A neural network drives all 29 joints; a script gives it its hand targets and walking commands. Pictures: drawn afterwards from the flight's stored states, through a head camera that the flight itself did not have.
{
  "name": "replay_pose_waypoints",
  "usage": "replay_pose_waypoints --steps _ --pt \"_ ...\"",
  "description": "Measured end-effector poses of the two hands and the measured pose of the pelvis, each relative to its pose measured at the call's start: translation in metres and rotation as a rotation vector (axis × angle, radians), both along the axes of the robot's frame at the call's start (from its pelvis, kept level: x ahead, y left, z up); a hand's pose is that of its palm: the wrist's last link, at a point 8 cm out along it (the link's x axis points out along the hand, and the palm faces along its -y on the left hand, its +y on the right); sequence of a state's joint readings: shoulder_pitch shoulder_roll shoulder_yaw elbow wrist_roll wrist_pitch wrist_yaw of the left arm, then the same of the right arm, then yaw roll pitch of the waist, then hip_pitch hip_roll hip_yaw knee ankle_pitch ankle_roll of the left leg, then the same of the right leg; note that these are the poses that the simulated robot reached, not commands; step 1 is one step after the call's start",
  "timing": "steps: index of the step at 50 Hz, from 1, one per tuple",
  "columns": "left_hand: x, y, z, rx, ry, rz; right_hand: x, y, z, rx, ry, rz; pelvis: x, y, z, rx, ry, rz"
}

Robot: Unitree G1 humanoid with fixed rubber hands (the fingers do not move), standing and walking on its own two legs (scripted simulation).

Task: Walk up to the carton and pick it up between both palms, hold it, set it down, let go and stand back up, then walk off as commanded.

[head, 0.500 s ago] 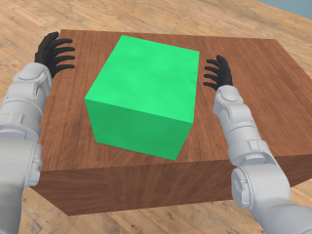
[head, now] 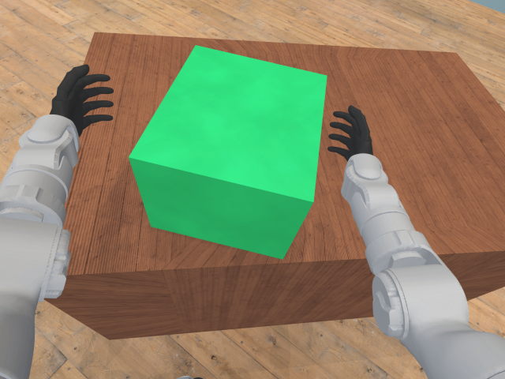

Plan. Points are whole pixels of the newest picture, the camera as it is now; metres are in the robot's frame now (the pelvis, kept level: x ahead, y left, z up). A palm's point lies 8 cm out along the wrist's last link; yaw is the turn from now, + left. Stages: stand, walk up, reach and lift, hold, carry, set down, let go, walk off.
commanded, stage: reach and lift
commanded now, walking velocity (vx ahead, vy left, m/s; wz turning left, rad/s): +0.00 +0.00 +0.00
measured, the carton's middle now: (238, 151) +0.51 -0.03 +0.00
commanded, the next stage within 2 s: none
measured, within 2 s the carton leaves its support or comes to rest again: neither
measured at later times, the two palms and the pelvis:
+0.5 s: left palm (94, 145) +0.46 +0.21 +0.07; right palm (341, 177) +0.40 -0.20 +0.05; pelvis -0.02 -0.02 -0.02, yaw +0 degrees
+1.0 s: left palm (116, 147) +0.47 +0.18 +0.06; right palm (335, 175) +0.40 -0.19 +0.05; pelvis -0.02 -0.01 -0.02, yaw +0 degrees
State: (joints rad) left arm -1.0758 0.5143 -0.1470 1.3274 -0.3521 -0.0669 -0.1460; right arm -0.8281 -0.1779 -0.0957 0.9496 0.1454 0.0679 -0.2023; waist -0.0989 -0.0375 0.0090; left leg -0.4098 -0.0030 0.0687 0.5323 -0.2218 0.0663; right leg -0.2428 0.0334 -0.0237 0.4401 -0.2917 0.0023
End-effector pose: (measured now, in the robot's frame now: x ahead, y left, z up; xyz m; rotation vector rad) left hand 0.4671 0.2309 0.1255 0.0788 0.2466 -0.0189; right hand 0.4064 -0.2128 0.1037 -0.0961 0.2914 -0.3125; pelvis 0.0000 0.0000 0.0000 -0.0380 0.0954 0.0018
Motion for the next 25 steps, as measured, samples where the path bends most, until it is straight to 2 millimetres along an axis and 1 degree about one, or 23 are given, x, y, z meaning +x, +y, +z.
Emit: replay_pose_waypoints --steps 9,15,20,25 --pt "-0.005 -0.004 -0.035 0.029 0.01 0.005 -0.001 0.01 -0.034 0.039 0.014 0.026 -0.008 -0.008 -0.004 0.01 0.099 -0.002" --pt "-0.005 -0.012 -0.052 0.029 0.02 -0.003 -0.002 0.006 -0.047 0.048 0.006 0.023 -0.012 -0.013 -0.01 0.017 0.161 -0.002" --pt "-0.004 -0.018 -0.055 0.026 0.0 -0.015 -0.005 0.005 -0.054 0.055 -0.005 0.022 -0.014 -0.016 -0.014 0.021 0.194 -0.002" --pt "-0.003 -0.02 -0.055 0.017 -0.008 -0.015 -0.005 0.01 -0.055 0.058 -0.016 0.029 -0.016 -0.018 -0.018 0.024 0.203 -0.002"
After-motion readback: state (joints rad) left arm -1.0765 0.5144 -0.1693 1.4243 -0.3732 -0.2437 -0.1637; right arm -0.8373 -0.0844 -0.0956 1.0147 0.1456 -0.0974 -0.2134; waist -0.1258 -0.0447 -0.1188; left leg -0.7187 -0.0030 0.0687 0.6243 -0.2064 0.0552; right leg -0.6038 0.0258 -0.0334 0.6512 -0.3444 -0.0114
